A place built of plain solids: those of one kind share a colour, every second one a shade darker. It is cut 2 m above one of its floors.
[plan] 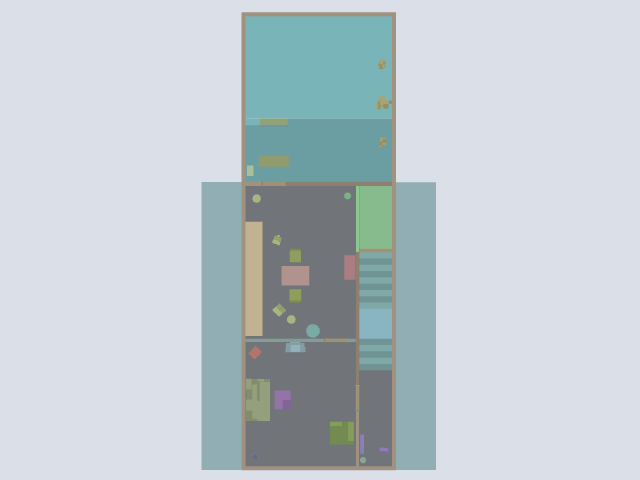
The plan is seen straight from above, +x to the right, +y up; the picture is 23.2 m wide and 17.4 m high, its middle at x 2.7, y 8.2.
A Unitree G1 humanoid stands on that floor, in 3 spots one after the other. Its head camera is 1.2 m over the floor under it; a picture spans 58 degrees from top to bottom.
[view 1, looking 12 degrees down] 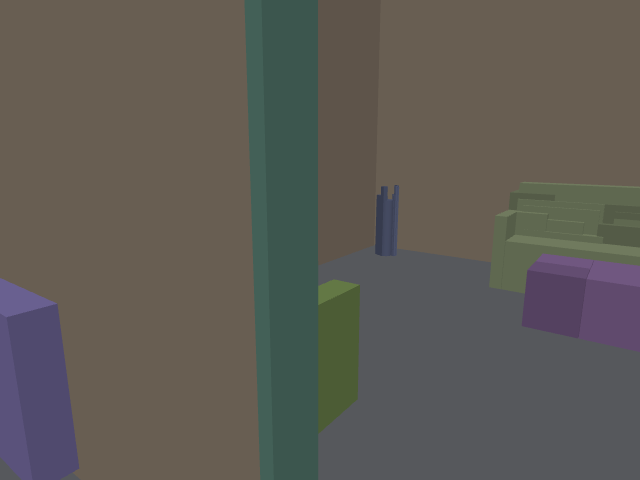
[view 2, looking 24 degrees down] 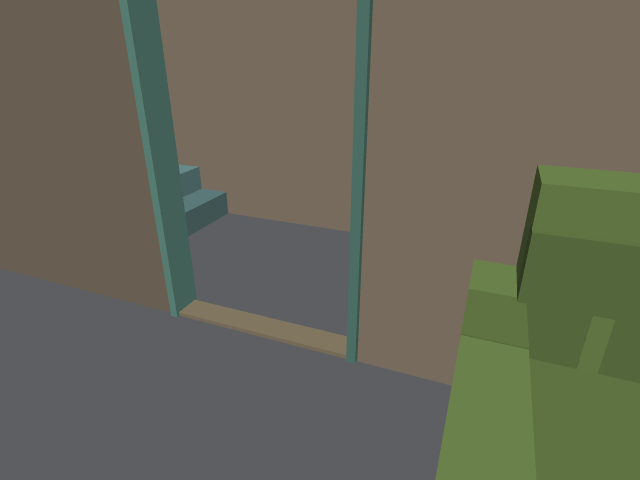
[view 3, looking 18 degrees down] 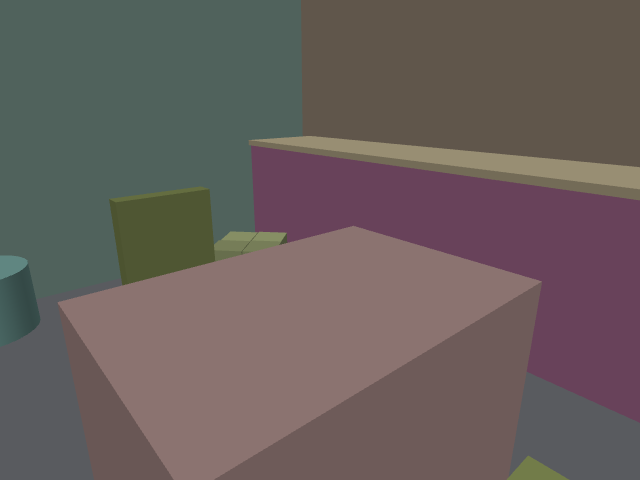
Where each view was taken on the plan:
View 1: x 4.72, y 2.58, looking -144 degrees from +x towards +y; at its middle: wall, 4.49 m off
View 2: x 2.60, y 1.60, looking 22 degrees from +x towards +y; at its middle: ground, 2.95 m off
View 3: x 2.45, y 7.67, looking -131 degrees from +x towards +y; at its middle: kitchen_table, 1.49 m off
